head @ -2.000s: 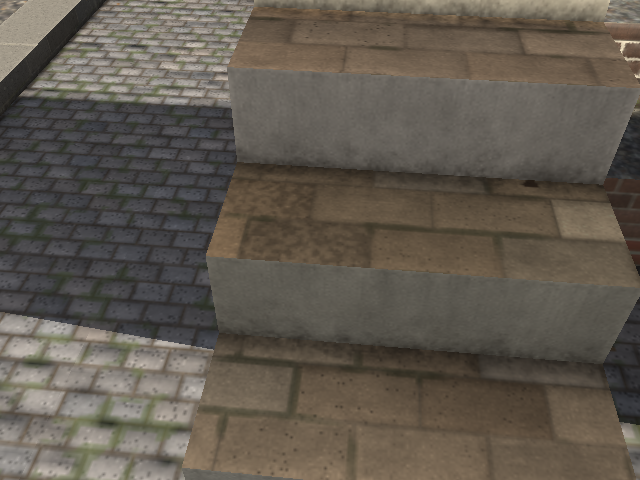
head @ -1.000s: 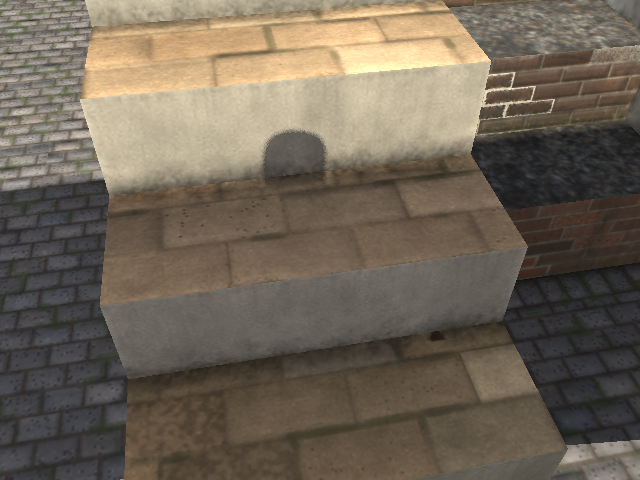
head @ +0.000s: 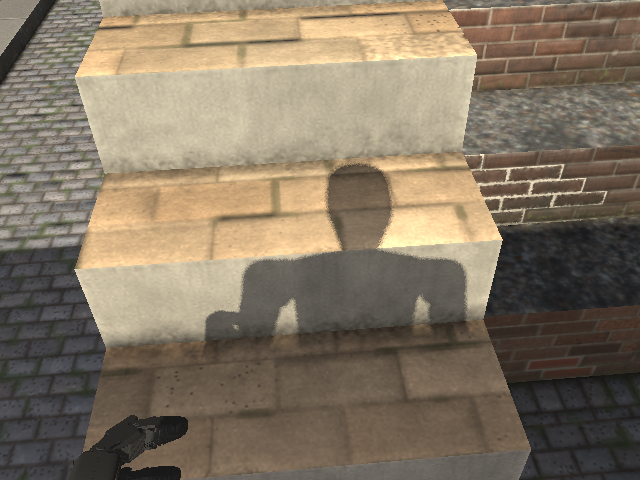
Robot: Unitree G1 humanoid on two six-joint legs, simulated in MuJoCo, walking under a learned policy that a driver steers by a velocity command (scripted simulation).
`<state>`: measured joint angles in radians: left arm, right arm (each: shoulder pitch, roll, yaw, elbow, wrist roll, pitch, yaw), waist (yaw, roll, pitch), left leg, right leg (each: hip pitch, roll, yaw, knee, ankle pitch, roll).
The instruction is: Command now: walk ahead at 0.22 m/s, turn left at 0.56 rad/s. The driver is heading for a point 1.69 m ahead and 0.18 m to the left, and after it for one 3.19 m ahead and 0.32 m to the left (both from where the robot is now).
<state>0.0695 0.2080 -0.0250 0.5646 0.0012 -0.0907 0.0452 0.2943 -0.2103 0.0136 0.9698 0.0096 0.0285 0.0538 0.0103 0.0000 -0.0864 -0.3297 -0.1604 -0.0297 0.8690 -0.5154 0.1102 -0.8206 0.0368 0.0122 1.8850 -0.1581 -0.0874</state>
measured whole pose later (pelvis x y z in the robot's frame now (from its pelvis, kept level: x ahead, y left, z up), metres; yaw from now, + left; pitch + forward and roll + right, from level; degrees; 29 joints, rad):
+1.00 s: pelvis +0.15 +0.01 +0.16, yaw +18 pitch +0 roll -1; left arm 0.23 0.26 0.02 0.57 -0.03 0.10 -0.03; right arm 0.25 -0.16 0.04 0.61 0.01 -0.06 -0.05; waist -0.02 0.01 -0.06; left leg -0.60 0.12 -0.06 1.12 -0.53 -0.10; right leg -0.63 0.14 0.07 1.49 -0.37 0.06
